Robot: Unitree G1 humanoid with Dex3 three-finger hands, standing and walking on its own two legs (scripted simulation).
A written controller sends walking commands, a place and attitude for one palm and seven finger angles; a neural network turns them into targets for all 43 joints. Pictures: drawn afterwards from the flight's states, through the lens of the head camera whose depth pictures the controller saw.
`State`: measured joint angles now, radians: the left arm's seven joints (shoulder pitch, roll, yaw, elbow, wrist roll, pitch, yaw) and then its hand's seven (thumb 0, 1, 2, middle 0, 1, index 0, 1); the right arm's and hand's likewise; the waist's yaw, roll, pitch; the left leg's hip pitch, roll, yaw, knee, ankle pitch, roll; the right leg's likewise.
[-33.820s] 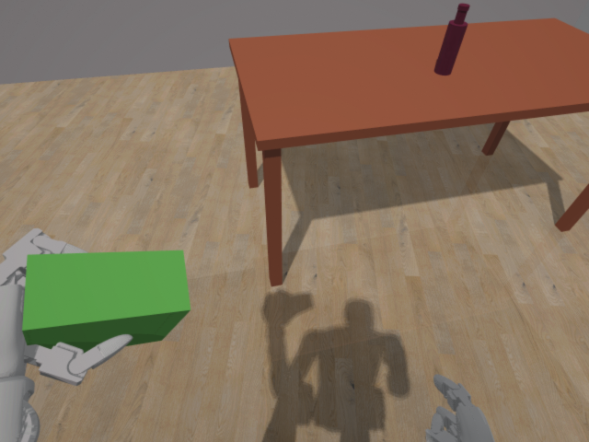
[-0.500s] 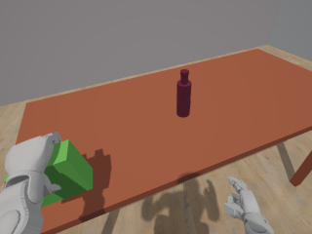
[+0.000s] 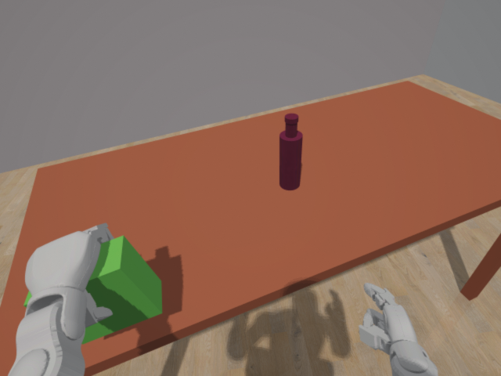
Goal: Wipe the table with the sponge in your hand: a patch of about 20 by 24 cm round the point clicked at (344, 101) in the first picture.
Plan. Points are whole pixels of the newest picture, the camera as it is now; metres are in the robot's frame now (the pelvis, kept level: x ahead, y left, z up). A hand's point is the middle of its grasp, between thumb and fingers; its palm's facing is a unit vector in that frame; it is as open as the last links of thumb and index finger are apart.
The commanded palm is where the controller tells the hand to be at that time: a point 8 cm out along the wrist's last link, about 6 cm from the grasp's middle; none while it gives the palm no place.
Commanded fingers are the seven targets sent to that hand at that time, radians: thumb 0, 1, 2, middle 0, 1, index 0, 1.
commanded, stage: bring the sponge back beside the body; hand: left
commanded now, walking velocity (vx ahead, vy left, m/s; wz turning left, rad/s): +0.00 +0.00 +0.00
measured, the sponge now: (110, 298) +0.19 +0.28 +0.05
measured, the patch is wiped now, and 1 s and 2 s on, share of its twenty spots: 1.00 1.00 1.00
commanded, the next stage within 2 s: step back with the hand held close in 0.36 s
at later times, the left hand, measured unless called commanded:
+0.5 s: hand (92, 277) +0.19 +0.28 +0.11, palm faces +0.13 -0.16 -0.98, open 10.4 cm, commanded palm +0.16 +0.28 +0.18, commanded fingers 0.00 0.10 1.30 -1.20 -1.60 -1.20 -1.60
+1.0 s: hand (75, 264) +0.19 +0.29 +0.15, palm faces +0.37 -0.82 -0.43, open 10.4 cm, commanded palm +0.13 +0.32 +0.18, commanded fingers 0.00 0.10 1.30 -1.20 -1.60 -1.20 -1.60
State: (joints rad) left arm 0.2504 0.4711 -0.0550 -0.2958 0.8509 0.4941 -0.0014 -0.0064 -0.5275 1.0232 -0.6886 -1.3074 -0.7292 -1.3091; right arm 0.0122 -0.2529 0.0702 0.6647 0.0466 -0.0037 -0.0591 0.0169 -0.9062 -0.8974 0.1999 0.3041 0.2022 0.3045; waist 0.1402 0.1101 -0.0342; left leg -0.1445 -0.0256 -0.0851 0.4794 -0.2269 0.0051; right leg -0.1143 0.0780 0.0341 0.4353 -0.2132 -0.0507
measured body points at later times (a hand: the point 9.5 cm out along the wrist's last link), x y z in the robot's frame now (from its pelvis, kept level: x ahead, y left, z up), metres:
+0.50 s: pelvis +0.00 +0.00 +0.00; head -0.05 -0.04 +0.45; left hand +0.18 +0.29 +0.16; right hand +0.27 -0.19 -0.05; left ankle +0.03 +0.12 -0.74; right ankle +0.02 -0.09 -0.74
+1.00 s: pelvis -0.02 +0.03 -0.02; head -0.02 +0.06 +0.43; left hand +0.16 +0.33 +0.17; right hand +0.12 -0.22 -0.09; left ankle +0.02 +0.12 -0.74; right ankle +0.02 -0.09 -0.74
